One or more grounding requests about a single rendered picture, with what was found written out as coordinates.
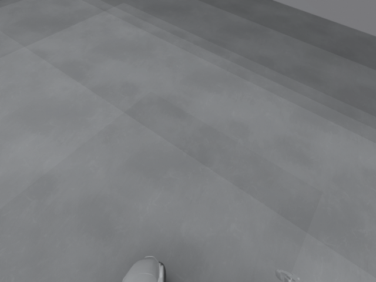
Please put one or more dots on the left robot shin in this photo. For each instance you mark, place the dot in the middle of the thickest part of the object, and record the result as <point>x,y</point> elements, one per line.
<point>150,257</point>

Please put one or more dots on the robot left thigh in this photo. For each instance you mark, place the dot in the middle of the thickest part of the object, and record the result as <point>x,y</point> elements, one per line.
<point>147,270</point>

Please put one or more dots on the right robot hand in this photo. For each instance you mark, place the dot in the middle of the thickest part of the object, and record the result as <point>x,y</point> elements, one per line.
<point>285,276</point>

